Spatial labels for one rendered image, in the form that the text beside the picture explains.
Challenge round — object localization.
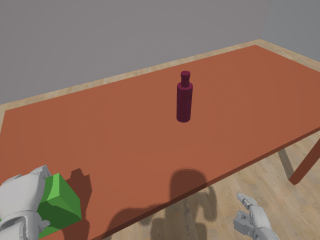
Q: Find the table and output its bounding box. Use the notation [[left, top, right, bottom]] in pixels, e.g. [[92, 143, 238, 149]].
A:
[[0, 44, 320, 240]]

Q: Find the sponge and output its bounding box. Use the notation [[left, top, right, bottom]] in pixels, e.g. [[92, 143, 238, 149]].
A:
[[0, 173, 82, 239]]

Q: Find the robot right forearm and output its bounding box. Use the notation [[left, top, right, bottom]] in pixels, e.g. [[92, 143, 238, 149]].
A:
[[254, 228, 280, 240]]

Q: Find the robot left forearm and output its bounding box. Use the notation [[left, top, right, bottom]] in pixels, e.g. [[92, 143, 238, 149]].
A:
[[0, 211, 39, 240]]

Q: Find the robot left hand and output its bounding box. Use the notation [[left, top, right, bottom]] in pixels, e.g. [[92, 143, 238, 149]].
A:
[[0, 165, 52, 233]]

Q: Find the robot right hand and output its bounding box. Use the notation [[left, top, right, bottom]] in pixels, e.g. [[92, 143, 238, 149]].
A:
[[233, 193, 272, 240]]

